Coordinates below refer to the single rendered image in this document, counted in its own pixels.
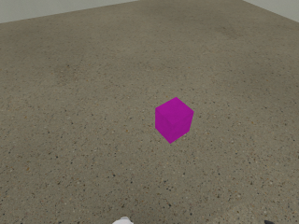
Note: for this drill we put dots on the carton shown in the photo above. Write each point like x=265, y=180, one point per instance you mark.
x=173, y=119

